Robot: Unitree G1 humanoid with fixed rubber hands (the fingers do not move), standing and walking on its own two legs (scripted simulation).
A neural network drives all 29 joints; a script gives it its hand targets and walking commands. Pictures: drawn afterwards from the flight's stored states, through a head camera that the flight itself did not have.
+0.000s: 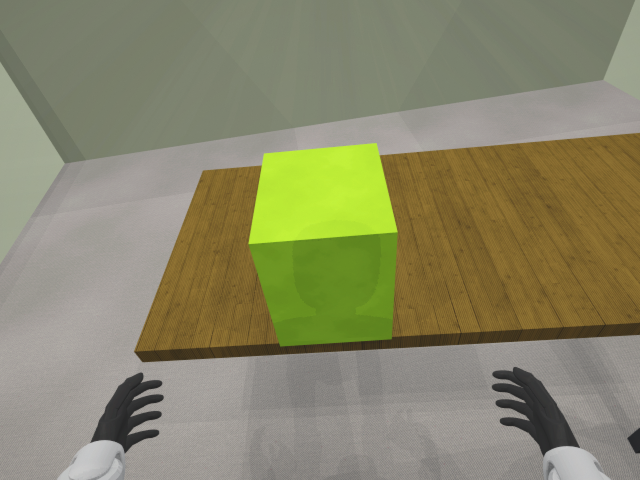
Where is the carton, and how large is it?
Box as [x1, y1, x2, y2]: [249, 143, 397, 346]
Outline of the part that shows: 376,143 264,153 249,238 249,247 280,346 391,338 397,231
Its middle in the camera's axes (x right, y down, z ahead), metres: +0.01 +0.01 +0.62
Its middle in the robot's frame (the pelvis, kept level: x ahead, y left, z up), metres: +0.46 +0.02 +0.04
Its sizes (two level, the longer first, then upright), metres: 0.208 0.179 0.231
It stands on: a table, 0.71 m high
